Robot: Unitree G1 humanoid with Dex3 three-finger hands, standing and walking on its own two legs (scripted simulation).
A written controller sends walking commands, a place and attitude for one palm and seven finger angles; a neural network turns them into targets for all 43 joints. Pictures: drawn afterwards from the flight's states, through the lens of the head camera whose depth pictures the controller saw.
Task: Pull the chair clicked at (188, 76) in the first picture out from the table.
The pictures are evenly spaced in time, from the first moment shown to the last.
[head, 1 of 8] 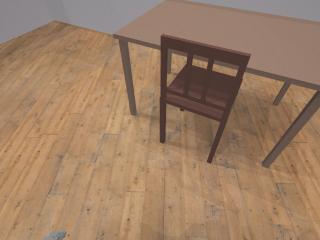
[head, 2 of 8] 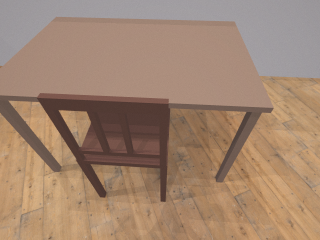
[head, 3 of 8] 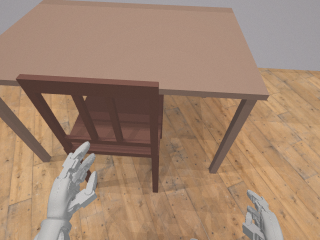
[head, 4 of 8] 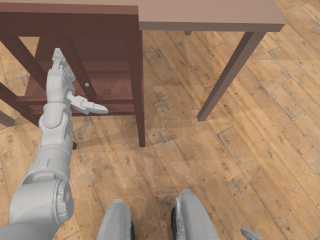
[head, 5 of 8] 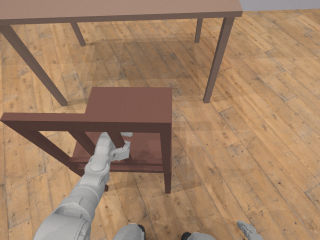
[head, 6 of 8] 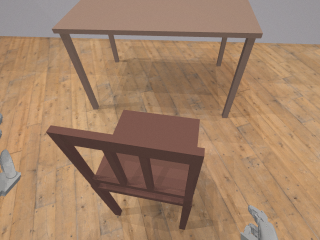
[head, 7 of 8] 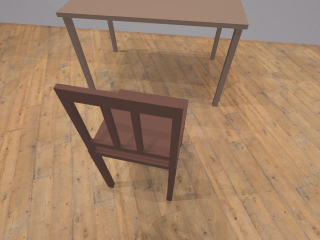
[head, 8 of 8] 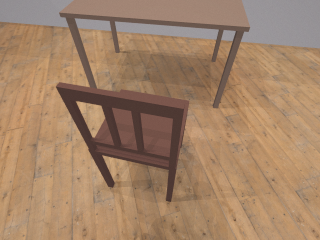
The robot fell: no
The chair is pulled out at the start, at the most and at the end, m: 0.00 0.69 0.69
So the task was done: yes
